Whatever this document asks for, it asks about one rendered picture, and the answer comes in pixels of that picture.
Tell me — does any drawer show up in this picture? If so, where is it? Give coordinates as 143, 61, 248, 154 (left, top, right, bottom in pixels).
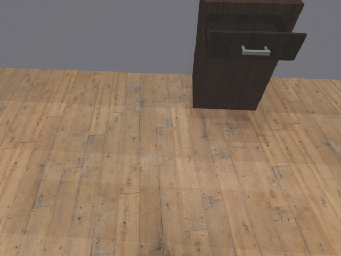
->
205, 13, 307, 61

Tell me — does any handle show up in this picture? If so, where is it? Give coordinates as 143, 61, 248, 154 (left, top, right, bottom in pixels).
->
241, 45, 271, 56

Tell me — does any cabinet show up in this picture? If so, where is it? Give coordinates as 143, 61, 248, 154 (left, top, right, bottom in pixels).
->
192, 0, 304, 111

